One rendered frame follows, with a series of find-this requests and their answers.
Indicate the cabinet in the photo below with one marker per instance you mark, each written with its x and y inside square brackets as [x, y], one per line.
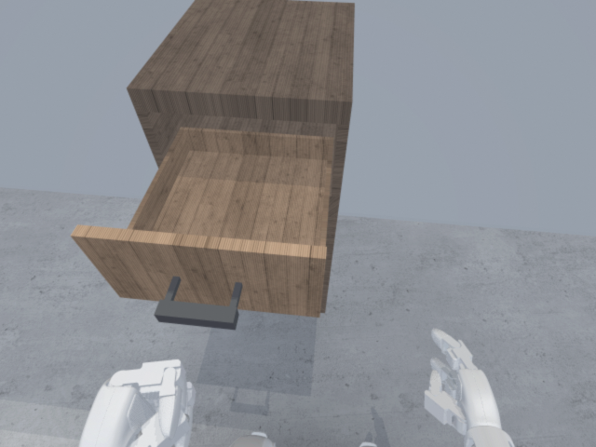
[273, 66]

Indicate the drawer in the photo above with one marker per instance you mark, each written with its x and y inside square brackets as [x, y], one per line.
[226, 206]

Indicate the handle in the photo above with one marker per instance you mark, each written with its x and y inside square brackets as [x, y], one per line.
[213, 316]

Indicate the robot left hand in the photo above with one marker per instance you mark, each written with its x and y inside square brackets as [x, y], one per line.
[153, 399]

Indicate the robot right hand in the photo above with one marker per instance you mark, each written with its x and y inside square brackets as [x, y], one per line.
[469, 400]

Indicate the right robot forearm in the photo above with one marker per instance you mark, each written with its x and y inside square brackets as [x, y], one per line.
[487, 436]

